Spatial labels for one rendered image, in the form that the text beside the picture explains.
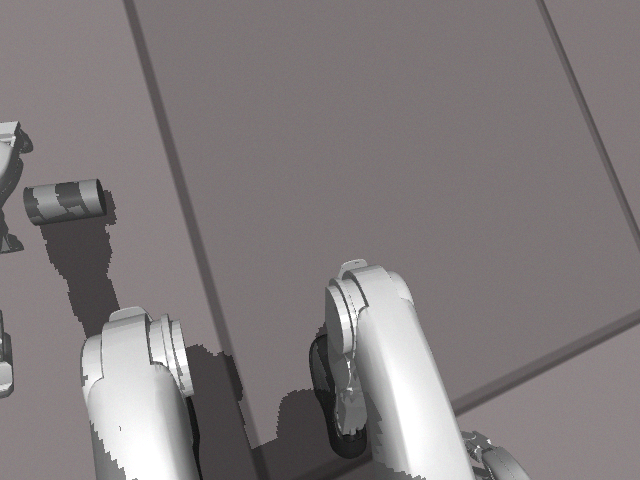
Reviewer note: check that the left robot foot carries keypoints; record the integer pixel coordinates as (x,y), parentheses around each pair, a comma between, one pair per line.
(195,432)

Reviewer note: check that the right robot foot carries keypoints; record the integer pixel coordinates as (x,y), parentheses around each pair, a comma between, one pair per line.
(346,446)

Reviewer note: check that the can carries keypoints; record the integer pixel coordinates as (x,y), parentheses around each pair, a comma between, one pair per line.
(61,202)

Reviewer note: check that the right robot hand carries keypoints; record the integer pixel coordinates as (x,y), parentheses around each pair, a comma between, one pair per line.
(499,464)

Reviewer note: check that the left robot hand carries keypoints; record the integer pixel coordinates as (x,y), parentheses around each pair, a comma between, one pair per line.
(13,142)

